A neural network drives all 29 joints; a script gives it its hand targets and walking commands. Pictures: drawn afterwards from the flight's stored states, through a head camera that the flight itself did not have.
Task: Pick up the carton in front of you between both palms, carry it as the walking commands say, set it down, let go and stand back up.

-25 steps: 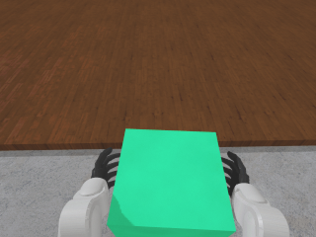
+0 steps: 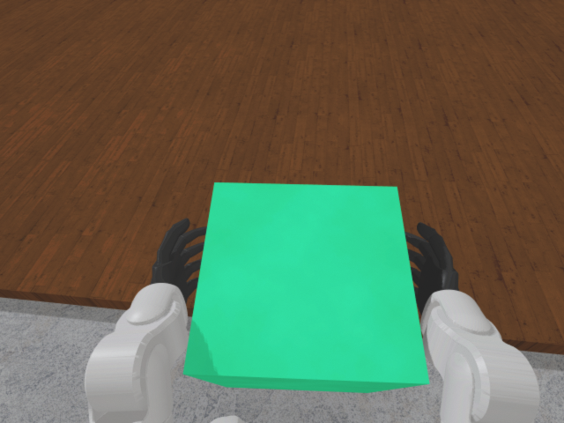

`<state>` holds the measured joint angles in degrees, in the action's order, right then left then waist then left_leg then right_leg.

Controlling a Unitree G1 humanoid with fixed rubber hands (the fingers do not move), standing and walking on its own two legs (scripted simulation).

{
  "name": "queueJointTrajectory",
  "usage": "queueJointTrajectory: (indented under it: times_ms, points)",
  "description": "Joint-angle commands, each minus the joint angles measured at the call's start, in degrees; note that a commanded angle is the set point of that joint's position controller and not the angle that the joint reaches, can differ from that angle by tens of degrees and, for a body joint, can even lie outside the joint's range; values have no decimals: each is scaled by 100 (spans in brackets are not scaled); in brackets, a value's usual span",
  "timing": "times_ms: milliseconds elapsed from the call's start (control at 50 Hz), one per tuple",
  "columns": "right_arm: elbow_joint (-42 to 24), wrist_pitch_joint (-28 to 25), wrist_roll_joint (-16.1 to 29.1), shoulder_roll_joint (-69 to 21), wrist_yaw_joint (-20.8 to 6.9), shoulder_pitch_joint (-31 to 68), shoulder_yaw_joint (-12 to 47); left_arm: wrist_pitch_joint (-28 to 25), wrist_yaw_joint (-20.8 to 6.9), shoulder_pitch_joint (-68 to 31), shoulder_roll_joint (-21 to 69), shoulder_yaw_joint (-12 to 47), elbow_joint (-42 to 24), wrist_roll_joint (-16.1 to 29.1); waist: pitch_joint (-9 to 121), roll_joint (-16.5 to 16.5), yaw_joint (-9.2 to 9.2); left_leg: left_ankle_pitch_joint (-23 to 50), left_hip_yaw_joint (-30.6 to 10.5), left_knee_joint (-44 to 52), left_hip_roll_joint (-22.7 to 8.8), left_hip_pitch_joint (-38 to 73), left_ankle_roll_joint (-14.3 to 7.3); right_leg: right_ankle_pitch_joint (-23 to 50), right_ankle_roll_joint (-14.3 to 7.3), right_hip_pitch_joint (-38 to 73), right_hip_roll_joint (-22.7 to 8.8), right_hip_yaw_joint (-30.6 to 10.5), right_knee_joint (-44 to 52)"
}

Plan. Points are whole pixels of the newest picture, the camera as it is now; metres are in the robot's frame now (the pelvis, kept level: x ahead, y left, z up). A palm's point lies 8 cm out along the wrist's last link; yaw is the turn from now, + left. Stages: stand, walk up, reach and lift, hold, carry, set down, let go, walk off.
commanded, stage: carry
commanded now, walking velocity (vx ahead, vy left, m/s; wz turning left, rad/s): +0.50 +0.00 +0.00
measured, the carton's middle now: (300, 300) +0.27 +0.01 +0.06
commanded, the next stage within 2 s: none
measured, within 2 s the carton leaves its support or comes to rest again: neither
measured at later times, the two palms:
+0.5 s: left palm (228, 107) +0.69 +0.17 +0.08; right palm (374, 112) +0.67 -0.13 +0.09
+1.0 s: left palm (247, 6) +1.03 +0.17 +0.17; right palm (363, 0) +1.06 -0.13 +0.17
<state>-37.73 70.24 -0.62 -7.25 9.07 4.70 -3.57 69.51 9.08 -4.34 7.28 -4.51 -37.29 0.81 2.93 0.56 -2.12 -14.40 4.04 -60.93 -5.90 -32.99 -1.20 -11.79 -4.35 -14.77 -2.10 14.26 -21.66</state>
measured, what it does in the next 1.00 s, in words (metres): climbs: left foot, then right foot 0.08 m higher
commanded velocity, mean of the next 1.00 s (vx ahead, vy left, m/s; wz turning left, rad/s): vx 0.50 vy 0.00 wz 0.00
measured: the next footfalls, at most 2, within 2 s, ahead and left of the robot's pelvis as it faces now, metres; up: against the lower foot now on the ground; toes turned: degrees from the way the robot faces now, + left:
left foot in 0.28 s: +0.38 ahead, +0.11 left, +0.00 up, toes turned +7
right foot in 0.76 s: +0.77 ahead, -0.07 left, +0.08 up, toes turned -6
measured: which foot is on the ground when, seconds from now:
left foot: up 0.00-0.26, down 0.28-0.78, up 0.80-1.00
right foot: down 0.00-0.28, up 0.30-0.74, down 0.76-1.00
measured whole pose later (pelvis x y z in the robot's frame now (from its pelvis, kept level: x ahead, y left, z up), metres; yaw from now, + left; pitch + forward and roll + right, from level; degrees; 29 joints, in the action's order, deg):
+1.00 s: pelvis +0.70 -0.02 +0.06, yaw +1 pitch +4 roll +0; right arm -18.7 64.2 -1.3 -9.2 9.8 27.6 -16.6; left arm 63.9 11.1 -30.2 5.7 -13.3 -14.0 3.1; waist -5.6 -1.2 -6.8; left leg -21.9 -0.1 -81.5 0.5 -41.2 -3.7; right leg -16.3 -7.7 -24.9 2.4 9.6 -36.4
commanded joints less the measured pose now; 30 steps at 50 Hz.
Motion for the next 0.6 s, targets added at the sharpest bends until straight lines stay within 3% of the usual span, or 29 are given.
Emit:
queueJointTrajectory:
  times_ms: [0,100,160,200,220,240,260,280,300,320,340,360,400,440,500,520,580]
  points:
    - [-7,-46,1253,-3138,-208,2597,3303,41,-425,-2766,3017,3432,-182,1589,1257,-714,32,508,112,786,-59,-601,49,724,-474,1454,-1375,-1257,1088]
    - [999,33,1107,-2582,68,3703,2762,95,-122,-3712,2424,2818,905,1267,733,-786,-55,1147,503,2051,177,-578,-57,1198,-501,1411,-1117,-790,916]
    - [1443,7,1131,-2616,157,4401,2447,48,45,-4357,2498,2509,1428,1146,593,-942,-12,1276,519,2584,205,-184,-221,1535,-358,1455,-1106,-633,718]
    - [1739,-43,1121,-2674,167,4772,2240,5,112,-4773,2663,2389,1735,1086,761,-962,189,1076,599,2719,358,392,-366,2345,-233,1543,-1151,-529,190]
    - [1931,-79,1110,-2716,160,4866,2150,-14,137,-4993,2758,2359,1856,1056,1128,-829,462,911,835,2849,589,1252,-388,2939,-104,1451,-1005,-274,-667]
    - [2148,-119,1102,-2724,156,4885,2060,-31,156,-5160,2850,2327,1953,1010,1692,-314,739,590,1039,3006,885,2482,-335,2907,48,1131,-622,-26,-2051]
    - [2299,-146,1107,-2787,145,4930,1998,-56,188,-5385,2869,2270,2043,948,2063,628,879,-169,-506,3279,-136,3449,-321,1356,192,123,-380,-234,-3605]
    - [2419,-200,1121,-2746,155,5312,1962,-71,201,-5368,3090,2217,2196,901,2533,1978,646,-447,-3532,4062,-1628,4756,-1156,-1482,381,-1830,517,-747,-5077]
    - [2484,-251,1276,-3128,117,5385,2080,-133,213,-5627,3133,2129,2197,887,2575,1826,681,-461,-3862,4467,-1560,4828,-1304,-1668,232,-2423,425,-1416,-5773]
    - [2336,-344,1420,-3489,39,5728,2230,-202,191,-5962,3475,2173,2162,921,2441,1435,654,258,-3268,4174,-1420,4633,-1259,-1448,92,-2691,187,-1518,-6078]
    - [2210,-437,1582,-3834,-58,6031,2404,-287,150,-6154,3768,2205,2179,955,2415,710,634,918,-2697,3880,-1272,4438,-1149,-1243,25,-2791,19,-1524,-6060]
    - [2072,-534,1730,-4122,-144,6343,2576,-375,108,-6209,3993,2245,2247,941,2429,435,578,1512,-2227,3780,-1181,4160,-1086,-1033,2,-2767,-129,-1525,-5862]
    - [1966,-709,1814,-4375,-240,6582,2733,-552,51,-6209,4204,2340,2309,832,2635,422,487,1755,-1733,3818,-1067,4079,-1013,-809,50,-2697,-199,-1440,-5542]
    - [1929,-832,1752,-4365,-274,6405,2773,-700,30,-6030,4248,2440,2327,729,2789,502,554,2263,-1651,3627,-1102,4522,-1161,-891,76,-3315,-153,-1287,-5910]
    - [1907,-923,1649,-4236,-273,6041,2827,-823,33,-5706,4094,2526,2207,646,2627,451,640,2711,-1364,3469,-1006,4927,-1173,-702,97,-4197,-232,-1159,-5684]
    - [1891,-942,1606,-4135,-258,5912,2824,-840,38,-5633,4028,2545,2126,632,2588,627,724,2833,-1379,3431,-988,5115,-1247,-822,83,-4526,-180,-1034,-5933]
    - [1755,-946,1574,-3871,-223,5690,2855,-844,45,-5586,3815,2609,1852,709,2188,627,940,3262,-1557,3416,-1077,5696,-1408,-1335,14,-5896,-226,-874,-6986]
